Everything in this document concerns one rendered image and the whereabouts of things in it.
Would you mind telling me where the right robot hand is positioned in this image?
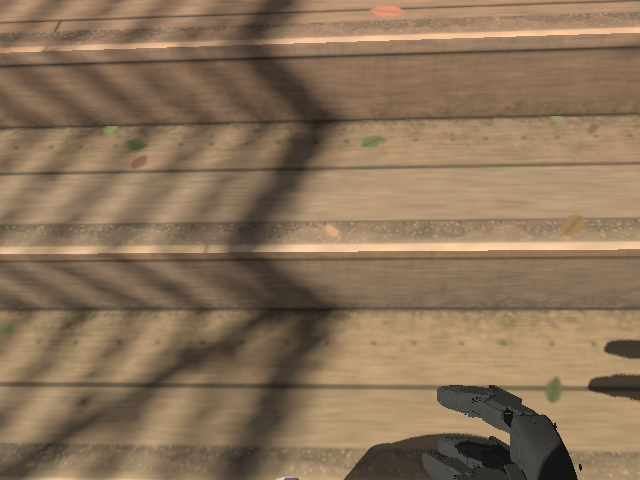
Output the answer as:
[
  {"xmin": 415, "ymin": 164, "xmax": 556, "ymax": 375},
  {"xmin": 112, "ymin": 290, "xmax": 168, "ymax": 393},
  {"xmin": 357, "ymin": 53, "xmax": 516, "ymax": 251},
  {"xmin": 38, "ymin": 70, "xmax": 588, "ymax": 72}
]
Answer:
[{"xmin": 422, "ymin": 385, "xmax": 582, "ymax": 480}]

